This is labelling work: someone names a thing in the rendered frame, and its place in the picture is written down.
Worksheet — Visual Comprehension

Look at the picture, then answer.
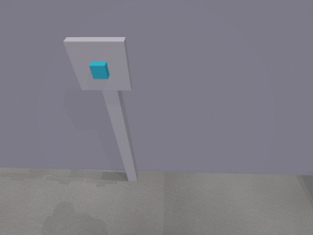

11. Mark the button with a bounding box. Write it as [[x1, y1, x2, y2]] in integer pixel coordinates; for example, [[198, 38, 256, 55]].
[[89, 62, 110, 79]]

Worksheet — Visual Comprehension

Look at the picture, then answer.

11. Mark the panel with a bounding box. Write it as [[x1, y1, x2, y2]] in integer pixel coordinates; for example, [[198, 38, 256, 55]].
[[63, 37, 139, 182]]

